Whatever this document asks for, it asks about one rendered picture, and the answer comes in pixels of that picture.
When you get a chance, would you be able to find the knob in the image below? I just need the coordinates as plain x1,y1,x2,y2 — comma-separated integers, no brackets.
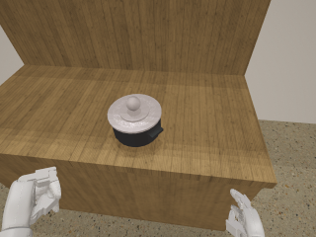
125,96,141,111

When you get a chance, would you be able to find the robot right hand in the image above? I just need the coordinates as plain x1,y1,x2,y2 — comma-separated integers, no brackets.
225,189,265,237

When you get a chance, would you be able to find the table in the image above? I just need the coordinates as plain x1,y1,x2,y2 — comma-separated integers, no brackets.
0,0,277,232

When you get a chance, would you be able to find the robot left hand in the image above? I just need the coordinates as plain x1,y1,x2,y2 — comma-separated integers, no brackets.
1,167,61,231

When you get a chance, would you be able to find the lid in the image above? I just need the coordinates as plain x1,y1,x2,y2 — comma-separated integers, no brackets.
107,94,162,134

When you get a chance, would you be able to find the left robot forearm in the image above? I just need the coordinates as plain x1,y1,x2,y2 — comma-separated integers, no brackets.
0,226,34,237

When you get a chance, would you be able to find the pot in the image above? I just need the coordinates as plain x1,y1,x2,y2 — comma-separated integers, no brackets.
113,119,164,147

